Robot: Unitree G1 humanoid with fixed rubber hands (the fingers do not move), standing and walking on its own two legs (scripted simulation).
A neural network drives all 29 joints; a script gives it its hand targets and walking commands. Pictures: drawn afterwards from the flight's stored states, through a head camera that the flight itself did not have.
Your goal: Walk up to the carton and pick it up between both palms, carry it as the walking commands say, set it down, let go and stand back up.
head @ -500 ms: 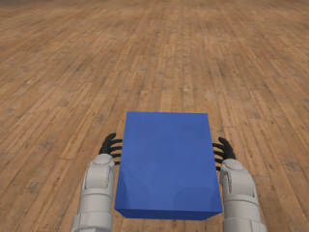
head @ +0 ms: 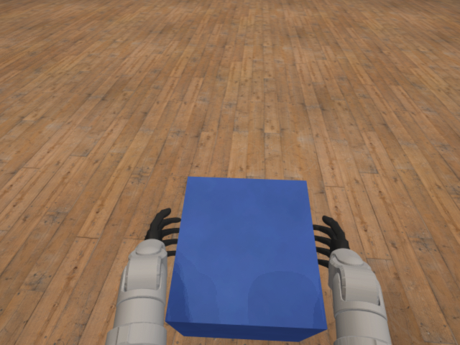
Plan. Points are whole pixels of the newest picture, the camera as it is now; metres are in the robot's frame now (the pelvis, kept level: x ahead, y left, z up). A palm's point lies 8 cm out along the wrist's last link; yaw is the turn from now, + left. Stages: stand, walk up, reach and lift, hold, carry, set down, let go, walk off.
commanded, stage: set down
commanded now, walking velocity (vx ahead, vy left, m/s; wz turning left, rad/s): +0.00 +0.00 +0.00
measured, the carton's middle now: (243, 260) +0.31 -0.02 -0.05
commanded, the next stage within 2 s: none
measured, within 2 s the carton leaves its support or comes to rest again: neither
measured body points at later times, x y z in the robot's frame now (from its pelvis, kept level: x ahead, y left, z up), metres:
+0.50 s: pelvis -0.02 +0.00 -0.02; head +0.05 +0.00 +0.42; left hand +0.32 +0.14 -0.05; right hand +0.30 -0.19 -0.05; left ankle +0.01 +0.11 -0.75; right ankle +0.02 -0.12 -0.75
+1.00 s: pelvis -0.04 +0.00 -0.08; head +0.12 -0.01 +0.34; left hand +0.35 +0.14 -0.14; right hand +0.33 -0.19 -0.14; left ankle +0.01 +0.11 -0.75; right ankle +0.02 -0.12 -0.75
